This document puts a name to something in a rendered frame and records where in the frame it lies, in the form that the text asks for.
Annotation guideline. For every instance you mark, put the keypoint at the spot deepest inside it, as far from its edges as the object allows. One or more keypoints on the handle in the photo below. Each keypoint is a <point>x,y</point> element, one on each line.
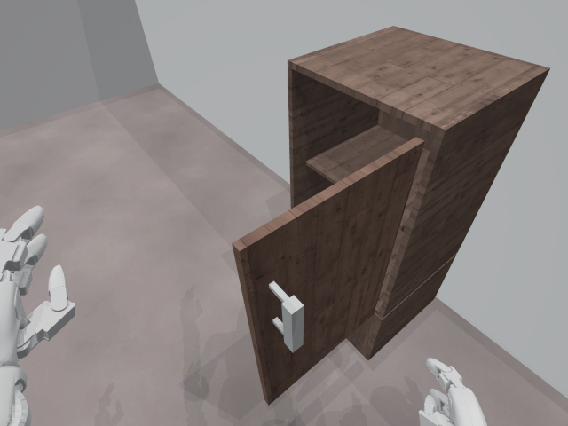
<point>293,318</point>

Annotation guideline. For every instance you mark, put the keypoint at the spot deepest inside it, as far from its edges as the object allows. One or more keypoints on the left robot forearm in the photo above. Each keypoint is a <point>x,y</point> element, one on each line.
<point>14,409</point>

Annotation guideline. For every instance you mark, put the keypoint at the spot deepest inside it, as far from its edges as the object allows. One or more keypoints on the robot right hand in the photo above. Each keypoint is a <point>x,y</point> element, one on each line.
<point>459,408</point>

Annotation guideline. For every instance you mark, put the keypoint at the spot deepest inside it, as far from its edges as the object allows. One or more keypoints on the robot left hand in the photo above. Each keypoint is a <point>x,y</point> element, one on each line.
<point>18,257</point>

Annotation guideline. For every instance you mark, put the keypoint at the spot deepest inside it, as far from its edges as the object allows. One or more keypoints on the cupboard door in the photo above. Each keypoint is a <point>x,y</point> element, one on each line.
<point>331,252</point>

